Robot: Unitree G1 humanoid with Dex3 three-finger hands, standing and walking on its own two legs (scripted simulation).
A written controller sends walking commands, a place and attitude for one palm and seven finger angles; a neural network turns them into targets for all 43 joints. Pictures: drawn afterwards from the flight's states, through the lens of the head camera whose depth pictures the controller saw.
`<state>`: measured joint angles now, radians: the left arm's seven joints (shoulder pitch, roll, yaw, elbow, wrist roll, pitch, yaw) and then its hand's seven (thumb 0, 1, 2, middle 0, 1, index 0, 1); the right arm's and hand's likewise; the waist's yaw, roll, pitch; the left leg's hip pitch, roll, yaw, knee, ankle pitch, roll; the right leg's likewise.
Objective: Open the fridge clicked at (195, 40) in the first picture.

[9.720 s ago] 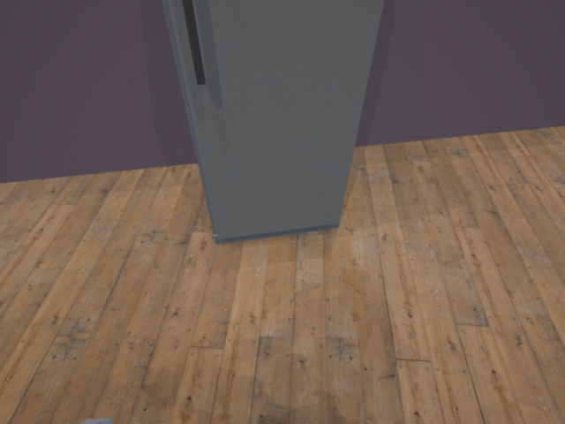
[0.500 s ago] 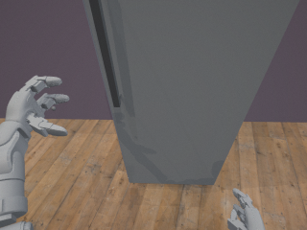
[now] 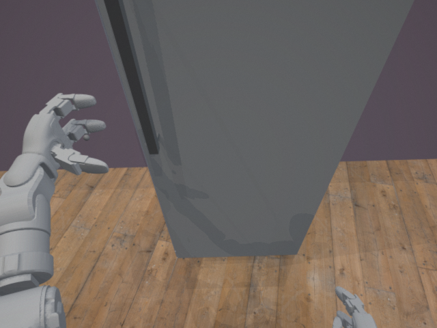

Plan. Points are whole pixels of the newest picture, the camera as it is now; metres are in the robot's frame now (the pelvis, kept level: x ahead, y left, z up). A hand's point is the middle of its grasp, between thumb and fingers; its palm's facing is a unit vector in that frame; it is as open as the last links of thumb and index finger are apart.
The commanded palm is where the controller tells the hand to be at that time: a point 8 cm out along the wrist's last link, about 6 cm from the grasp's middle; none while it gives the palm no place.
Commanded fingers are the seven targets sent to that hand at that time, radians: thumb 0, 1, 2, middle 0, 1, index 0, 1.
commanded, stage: move the hooked fingers beside the handle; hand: left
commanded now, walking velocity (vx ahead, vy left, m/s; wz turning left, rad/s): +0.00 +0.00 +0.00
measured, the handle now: (135, 65) +0.51 +0.19 +0.25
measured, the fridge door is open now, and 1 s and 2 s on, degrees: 0 0 0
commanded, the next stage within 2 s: feel for the door with the fingertips in 1.54 s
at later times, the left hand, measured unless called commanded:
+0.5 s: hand (103, 122) +0.41 +0.24 +0.18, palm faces +0.10 -1.00 -0.01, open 14.0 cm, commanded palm +0.39 +0.29 +0.18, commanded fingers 0.00 -0.50 0.30 -0.30 -1.20 -0.30 -1.20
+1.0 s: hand (111, 112) +0.45 +0.24 +0.18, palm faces +0.08 -1.00 -0.01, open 14.0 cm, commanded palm +0.42 +0.29 +0.18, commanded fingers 0.00 -0.50 0.30 -0.30 -1.20 -0.30 -1.20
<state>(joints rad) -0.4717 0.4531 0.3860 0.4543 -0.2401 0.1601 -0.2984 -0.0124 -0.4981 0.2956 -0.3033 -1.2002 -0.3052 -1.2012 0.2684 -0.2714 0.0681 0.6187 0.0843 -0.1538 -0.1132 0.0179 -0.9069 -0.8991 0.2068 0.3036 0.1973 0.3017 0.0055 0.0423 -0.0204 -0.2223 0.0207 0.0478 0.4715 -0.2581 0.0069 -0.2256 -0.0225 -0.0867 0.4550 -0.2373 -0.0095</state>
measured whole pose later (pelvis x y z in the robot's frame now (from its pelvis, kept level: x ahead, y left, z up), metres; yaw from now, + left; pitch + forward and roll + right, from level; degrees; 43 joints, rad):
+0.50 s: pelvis +0.00 +0.00 +0.00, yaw +0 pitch +2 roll +0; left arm -0.67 0.45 0.35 0.69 -0.19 0.09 -0.25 -0.01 -0.50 0.30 -0.30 -1.20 -0.31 -1.20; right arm 0.28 -0.27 0.06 0.64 0.08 -0.11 -0.11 0.02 -0.91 -0.90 0.21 0.30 0.20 0.30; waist -0.02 0.03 -0.03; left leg -0.26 0.02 0.04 0.49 -0.26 0.01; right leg -0.26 -0.02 -0.09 0.46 -0.24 -0.01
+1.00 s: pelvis +0.00 +0.00 +0.00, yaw -1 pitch +5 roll -1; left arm -0.80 0.53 0.39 0.94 -0.16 -0.06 -0.28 -0.01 -0.50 0.30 -0.30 -1.20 -0.30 -1.20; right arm 0.39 -0.30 0.03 0.67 0.07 -0.07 -0.10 0.01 -0.91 -0.90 0.21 0.30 0.20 0.30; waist -0.06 0.03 -0.03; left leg -0.34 0.03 0.06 0.52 -0.27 0.01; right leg -0.34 -0.01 -0.07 0.48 -0.23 -0.01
